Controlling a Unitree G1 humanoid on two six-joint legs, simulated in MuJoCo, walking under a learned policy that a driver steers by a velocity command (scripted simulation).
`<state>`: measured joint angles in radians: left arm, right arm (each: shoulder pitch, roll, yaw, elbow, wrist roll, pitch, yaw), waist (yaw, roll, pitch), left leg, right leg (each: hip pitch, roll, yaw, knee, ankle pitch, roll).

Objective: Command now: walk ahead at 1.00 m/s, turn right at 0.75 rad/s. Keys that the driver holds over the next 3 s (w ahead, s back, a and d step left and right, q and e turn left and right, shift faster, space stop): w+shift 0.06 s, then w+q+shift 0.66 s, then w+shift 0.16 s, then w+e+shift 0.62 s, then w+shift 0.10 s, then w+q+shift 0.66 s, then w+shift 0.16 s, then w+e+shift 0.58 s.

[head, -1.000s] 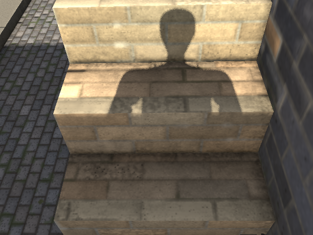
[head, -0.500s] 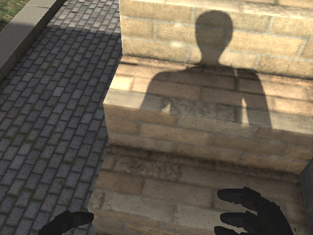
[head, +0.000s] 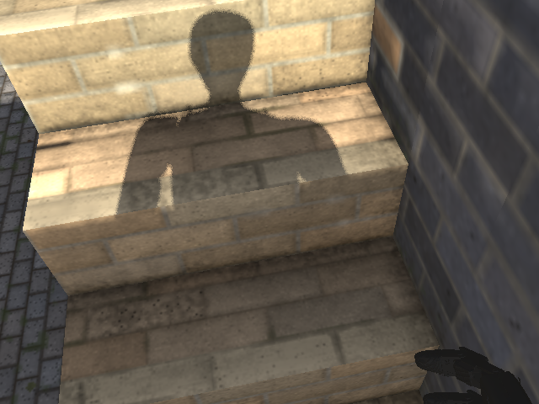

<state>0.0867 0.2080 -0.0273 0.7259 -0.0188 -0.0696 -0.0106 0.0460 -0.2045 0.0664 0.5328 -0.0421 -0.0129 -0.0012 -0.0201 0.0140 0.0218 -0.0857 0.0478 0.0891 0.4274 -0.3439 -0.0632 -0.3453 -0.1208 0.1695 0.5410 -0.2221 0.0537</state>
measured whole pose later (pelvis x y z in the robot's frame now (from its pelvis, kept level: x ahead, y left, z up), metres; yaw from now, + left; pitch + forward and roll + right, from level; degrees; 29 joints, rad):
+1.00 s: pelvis -0.01 +0.02 +0.01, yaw +21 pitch +0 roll -1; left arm 0.06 0.21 -0.05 0.63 0.04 -0.07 0.03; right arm -0.02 -0.12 0.05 0.51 -0.03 -0.05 0.09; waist -0.01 0.00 0.02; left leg -0.20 -0.04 -0.27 0.50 -0.31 -0.04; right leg -0.09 -0.22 -0.17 0.29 -0.16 0.07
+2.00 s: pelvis +0.01 -0.03 +0.01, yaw +8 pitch -2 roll -1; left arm 0.12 0.25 0.01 0.70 0.05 -0.04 0.00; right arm 0.12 -0.16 0.06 0.69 0.00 0.00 0.03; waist -0.01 0.04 0.03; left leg -0.03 0.12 -0.09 0.36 -0.30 -0.13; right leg -0.17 -0.11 0.00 0.40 -0.19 0.11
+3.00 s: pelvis -0.01 +0.01 +0.00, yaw +4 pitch +0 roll +2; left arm 0.10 0.21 -0.02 0.73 -0.03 -0.06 0.00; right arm 0.02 -0.19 0.07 0.55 -0.03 -0.04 0.03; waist 0.00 0.01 0.02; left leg -0.10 0.05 0.03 0.42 -0.31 -0.07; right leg -0.30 -0.16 0.14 0.46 -0.20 0.04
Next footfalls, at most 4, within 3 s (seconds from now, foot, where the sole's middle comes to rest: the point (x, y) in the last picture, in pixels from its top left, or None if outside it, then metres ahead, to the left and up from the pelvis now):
none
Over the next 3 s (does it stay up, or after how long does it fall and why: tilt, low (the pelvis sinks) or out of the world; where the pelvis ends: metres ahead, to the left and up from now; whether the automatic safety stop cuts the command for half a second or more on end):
stays up -0.01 0.01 0.00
